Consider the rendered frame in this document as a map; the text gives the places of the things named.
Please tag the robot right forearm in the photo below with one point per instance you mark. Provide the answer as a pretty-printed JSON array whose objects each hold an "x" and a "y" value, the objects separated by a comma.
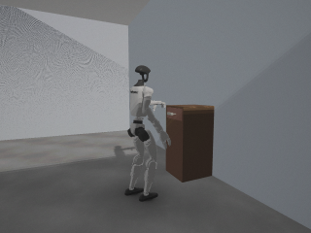
[{"x": 151, "y": 117}]

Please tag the robot foot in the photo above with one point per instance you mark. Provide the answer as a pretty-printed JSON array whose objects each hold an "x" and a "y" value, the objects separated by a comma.
[
  {"x": 134, "y": 191},
  {"x": 144, "y": 197}
]

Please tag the right robot foot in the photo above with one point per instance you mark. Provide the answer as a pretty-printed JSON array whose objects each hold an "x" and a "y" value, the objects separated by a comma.
[{"x": 144, "y": 197}]

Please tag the cabinet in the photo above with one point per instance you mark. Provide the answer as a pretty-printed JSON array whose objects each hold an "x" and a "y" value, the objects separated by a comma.
[{"x": 190, "y": 156}]

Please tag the drawer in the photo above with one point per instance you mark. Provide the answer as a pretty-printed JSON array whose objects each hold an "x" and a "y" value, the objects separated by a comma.
[{"x": 177, "y": 111}]

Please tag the robot right upper arm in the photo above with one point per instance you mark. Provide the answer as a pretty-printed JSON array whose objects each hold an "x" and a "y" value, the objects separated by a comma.
[{"x": 148, "y": 92}]

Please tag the left robot foot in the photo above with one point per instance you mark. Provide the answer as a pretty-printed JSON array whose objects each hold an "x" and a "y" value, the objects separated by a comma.
[{"x": 134, "y": 191}]

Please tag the left robot hand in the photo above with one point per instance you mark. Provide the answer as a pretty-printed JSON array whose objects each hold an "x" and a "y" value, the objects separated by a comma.
[{"x": 159, "y": 103}]

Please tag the right robot hand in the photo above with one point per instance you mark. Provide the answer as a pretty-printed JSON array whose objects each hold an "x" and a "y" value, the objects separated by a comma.
[{"x": 164, "y": 136}]

